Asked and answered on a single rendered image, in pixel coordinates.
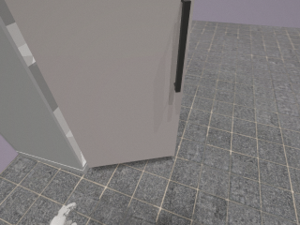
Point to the robot left hand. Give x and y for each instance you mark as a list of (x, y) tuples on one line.
[(63, 214)]

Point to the handle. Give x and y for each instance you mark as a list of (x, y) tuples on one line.
[(182, 44)]

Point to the fridge door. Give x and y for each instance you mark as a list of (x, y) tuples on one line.
[(111, 67)]

